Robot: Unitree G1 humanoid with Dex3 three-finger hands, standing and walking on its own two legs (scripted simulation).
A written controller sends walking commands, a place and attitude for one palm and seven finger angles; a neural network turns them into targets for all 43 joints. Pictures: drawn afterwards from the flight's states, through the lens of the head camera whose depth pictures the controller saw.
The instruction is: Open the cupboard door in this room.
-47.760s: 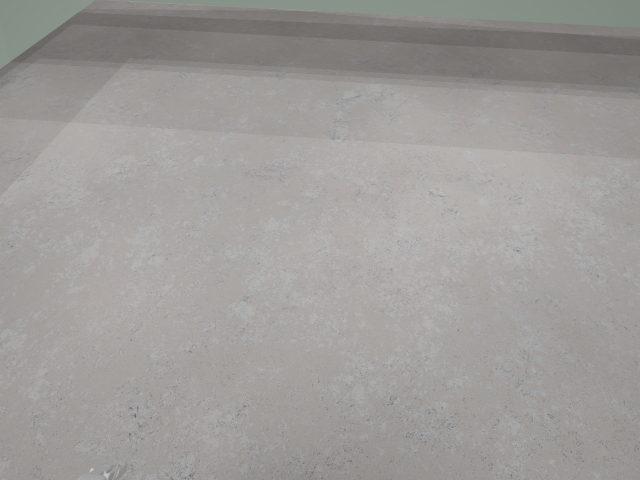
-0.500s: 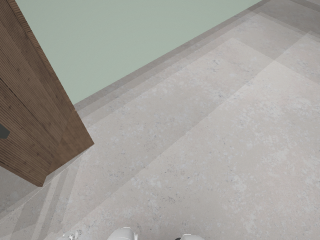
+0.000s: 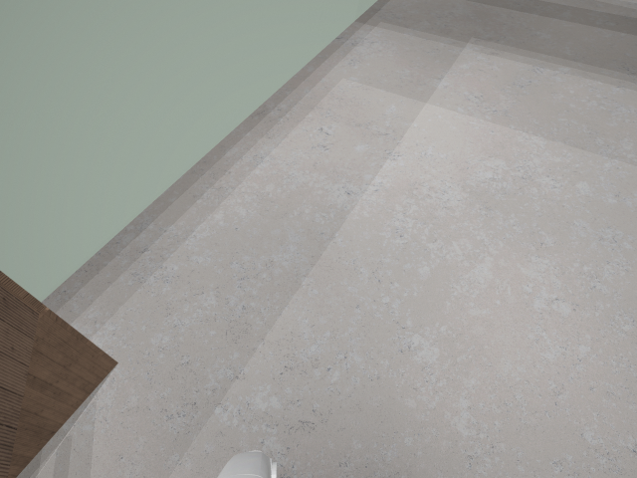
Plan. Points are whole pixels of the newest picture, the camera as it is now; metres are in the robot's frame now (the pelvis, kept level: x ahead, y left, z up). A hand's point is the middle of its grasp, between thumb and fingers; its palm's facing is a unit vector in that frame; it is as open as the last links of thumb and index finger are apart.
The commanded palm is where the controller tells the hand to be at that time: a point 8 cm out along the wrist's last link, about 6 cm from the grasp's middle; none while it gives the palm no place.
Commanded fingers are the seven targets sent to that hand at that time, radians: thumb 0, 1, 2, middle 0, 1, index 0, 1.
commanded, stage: walk to a spot facing it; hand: left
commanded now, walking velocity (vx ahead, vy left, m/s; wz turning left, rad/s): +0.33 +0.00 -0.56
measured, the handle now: out of the picture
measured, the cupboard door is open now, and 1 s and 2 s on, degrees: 45 45 45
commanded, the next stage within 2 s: turn to face it in 1.26 s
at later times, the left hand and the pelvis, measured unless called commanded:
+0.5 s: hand (249, 330) +0.35 +0.14 -0.15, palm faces -0.33 -0.92 -0.19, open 7.4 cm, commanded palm none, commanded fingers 0.00 0.90 0.90 -0.20 -0.30 -0.20 -0.30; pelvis +0.18 -0.01 +0.01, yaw -18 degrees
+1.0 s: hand (295, 282) +0.47 +0.08 -0.19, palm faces -0.37 -0.91 -0.18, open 7.3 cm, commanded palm none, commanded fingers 0.00 0.90 0.90 -0.20 -0.30 -0.20 -0.30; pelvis +0.41 -0.10 -0.01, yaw -26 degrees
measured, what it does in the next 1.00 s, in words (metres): walks ahead, turning right: left foot, then right foot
